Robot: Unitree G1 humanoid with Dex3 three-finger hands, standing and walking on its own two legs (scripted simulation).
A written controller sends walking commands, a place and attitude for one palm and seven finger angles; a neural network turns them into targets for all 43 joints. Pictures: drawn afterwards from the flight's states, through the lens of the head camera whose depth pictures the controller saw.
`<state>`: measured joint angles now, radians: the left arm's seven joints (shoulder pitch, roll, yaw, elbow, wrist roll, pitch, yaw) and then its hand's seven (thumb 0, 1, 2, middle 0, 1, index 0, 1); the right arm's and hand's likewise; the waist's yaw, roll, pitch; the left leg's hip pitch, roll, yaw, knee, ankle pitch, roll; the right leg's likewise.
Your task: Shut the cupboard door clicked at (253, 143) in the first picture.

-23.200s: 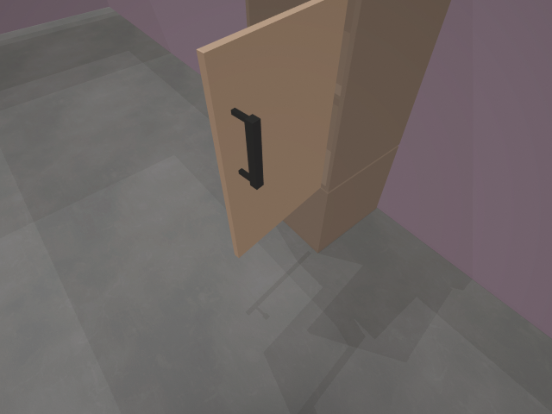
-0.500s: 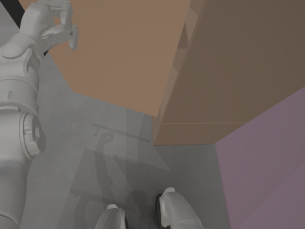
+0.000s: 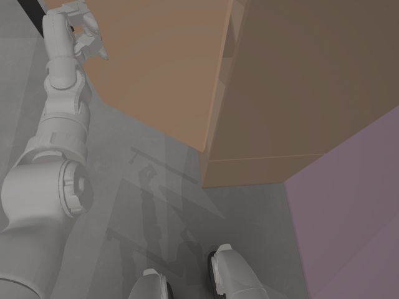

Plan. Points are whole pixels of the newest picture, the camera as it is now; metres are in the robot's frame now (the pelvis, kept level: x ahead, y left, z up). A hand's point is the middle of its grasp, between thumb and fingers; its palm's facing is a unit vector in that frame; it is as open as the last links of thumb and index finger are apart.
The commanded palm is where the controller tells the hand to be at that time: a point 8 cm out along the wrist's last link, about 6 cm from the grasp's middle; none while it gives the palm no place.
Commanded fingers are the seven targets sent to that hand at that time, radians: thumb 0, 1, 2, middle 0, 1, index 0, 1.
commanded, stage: pull the fist back off the door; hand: left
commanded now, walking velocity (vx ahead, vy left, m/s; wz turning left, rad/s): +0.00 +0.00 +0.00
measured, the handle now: (41, 2) +0.66 +0.19 +0.11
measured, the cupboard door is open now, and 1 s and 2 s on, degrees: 58 58 58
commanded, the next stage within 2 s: draw the hand back to the body in 0.62 s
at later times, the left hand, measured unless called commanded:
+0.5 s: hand (96, 84) +0.48 +0.10 +0.10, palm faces +0.06 -1.00 +0.01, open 3.1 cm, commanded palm +0.46 +0.15 +0.12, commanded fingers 0.00 0.90 0.90 -1.30 -1.50 -1.30 -1.50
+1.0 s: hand (62, 103) +0.43 +0.14 +0.13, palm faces +0.07 -1.00 -0.03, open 3.1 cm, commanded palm +0.38 +0.18 +0.15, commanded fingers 0.00 0.90 0.90 -1.30 -1.50 -1.30 -1.50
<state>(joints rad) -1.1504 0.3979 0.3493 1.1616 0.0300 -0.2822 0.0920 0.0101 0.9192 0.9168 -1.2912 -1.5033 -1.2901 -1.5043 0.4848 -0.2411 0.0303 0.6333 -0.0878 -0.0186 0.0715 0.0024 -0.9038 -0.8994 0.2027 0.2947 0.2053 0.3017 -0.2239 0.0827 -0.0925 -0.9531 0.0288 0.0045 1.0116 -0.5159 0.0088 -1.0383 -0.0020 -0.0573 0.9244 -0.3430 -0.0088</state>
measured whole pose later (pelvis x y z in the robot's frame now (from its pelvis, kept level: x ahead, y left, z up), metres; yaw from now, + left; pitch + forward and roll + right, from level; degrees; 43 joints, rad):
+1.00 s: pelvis +0.00 +0.00 +0.04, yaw -1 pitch +12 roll +0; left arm -0.52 0.23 0.26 0.75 -0.13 -0.34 -0.04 0.01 0.90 0.90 -1.29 -1.50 -1.29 -1.50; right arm 0.42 -0.25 -0.01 0.63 0.02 0.02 0.00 0.01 -0.90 -0.90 0.20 0.29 0.20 0.30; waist -0.08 0.05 -0.10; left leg -0.53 0.02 0.06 0.76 -0.43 0.01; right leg -0.66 0.00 0.00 0.74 -0.28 -0.01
